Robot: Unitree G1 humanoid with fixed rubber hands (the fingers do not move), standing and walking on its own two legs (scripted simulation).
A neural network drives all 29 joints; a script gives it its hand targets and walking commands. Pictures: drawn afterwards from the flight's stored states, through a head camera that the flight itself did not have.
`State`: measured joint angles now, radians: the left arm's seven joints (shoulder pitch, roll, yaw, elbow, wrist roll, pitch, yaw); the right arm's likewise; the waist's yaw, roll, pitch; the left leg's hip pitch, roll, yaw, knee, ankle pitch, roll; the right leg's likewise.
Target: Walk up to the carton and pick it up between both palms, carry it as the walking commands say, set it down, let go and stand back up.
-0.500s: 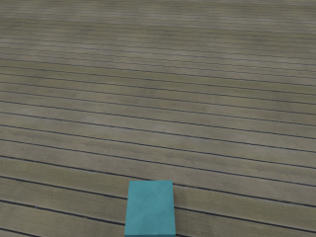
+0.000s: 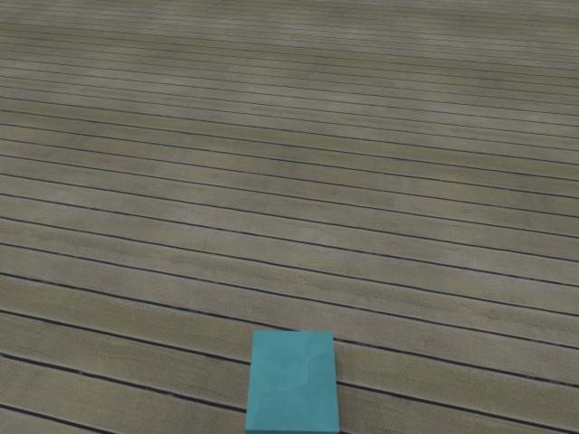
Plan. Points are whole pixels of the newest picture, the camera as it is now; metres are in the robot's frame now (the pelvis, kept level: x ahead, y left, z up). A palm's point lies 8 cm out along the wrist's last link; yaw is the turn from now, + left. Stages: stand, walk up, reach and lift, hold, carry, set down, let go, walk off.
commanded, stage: walk up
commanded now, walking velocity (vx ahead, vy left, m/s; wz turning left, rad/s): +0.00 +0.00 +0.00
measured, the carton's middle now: (292, 385) +0.44 +0.02 -0.70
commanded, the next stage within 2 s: none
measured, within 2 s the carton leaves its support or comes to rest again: neither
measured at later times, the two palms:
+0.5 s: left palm out of the picture +0.00 +0.23 -0.13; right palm out of the picture +0.02 -0.31 -0.15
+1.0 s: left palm out of the picture -0.07 +0.24 -0.15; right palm out of the picture -0.08 -0.22 -0.13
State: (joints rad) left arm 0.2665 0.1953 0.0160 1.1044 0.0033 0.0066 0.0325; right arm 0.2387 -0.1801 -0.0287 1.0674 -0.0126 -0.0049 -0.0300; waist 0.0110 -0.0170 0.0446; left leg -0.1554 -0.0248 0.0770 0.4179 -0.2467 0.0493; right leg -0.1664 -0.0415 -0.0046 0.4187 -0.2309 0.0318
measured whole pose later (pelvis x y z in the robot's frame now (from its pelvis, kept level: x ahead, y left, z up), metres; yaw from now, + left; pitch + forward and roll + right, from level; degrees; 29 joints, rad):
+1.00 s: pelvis -0.07 +0.01 +0.00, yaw +0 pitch -1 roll -1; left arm 0.27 0.18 0.02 1.09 0.01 0.01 0.02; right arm 0.29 -0.15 -0.01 1.11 -0.01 -0.02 -0.03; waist 0.01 -0.04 0.04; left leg -0.07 0.00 0.02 0.38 -0.29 0.02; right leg -0.15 -0.05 -0.01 0.36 -0.18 0.05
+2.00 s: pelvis -0.04 +0.07 +0.00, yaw +1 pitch +0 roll +0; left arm 0.21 0.19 0.04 1.07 0.02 0.03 0.06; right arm 0.24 -0.21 -0.05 1.05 -0.02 0.04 -0.03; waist -0.01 0.02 0.06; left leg -0.32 0.01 0.05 0.76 -0.45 -0.02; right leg -0.25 -0.06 -0.08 0.48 -0.23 0.02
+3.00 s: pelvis -0.02 +0.08 +0.00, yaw +0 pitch -1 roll +0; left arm 0.27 0.17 0.02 1.09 0.00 0.00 0.04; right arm 0.29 -0.18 -0.02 1.10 -0.01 -0.02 -0.03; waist 0.00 0.01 0.03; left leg -0.11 0.02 0.05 0.39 -0.27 0.00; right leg -0.16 -0.04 -0.03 0.38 -0.21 0.03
